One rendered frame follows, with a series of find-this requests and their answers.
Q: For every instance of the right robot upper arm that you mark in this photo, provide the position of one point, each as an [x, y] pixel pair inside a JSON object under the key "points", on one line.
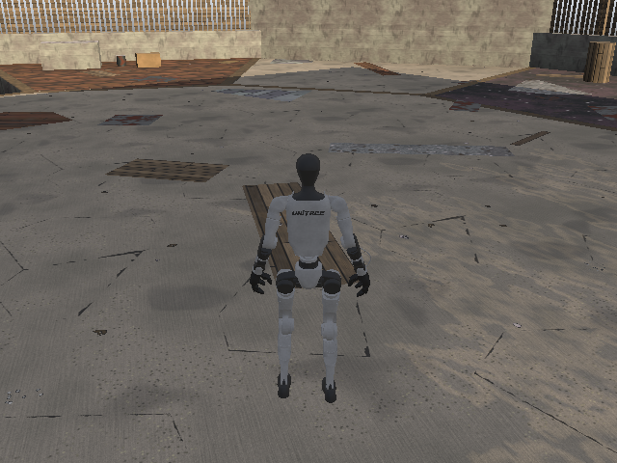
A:
{"points": [[343, 218]]}

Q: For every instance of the robot left hand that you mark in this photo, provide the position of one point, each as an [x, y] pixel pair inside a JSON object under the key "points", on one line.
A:
{"points": [[255, 280]]}

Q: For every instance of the robot head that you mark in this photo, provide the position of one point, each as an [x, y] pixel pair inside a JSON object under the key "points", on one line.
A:
{"points": [[308, 167]]}

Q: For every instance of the robot left forearm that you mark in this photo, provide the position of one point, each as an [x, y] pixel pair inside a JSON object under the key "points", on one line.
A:
{"points": [[261, 258]]}

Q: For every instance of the humanoid robot torso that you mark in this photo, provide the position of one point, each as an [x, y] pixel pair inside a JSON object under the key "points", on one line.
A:
{"points": [[308, 225]]}

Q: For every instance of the robot right forearm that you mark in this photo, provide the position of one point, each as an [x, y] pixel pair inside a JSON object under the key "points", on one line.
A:
{"points": [[356, 258]]}

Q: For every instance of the robot right hand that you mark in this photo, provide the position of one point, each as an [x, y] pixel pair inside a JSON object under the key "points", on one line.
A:
{"points": [[363, 281]]}

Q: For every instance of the left robot upper arm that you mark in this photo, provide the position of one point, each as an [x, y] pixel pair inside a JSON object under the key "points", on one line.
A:
{"points": [[277, 205]]}

